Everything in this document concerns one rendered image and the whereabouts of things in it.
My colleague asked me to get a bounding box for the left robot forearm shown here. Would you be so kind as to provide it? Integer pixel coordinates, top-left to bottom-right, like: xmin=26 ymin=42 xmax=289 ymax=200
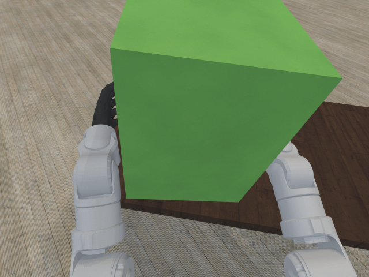
xmin=70 ymin=125 xmax=125 ymax=277

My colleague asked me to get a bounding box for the carton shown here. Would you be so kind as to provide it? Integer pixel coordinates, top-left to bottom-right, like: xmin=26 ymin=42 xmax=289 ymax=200
xmin=110 ymin=0 xmax=343 ymax=203

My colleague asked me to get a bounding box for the left robot upper arm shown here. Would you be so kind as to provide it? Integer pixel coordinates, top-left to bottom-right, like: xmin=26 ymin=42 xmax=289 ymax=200
xmin=72 ymin=252 xmax=135 ymax=277

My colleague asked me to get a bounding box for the right robot upper arm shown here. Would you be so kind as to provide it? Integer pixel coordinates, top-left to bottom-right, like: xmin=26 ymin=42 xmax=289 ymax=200
xmin=284 ymin=248 xmax=356 ymax=277

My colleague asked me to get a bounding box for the right robot forearm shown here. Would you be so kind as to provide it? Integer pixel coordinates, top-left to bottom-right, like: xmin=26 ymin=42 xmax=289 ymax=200
xmin=265 ymin=141 xmax=357 ymax=277

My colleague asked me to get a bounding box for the left robot hand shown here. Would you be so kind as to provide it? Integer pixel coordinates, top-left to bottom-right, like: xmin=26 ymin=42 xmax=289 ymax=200
xmin=92 ymin=82 xmax=118 ymax=129

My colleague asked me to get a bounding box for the table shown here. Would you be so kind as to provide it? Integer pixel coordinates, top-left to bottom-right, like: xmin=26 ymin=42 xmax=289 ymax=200
xmin=114 ymin=101 xmax=369 ymax=250

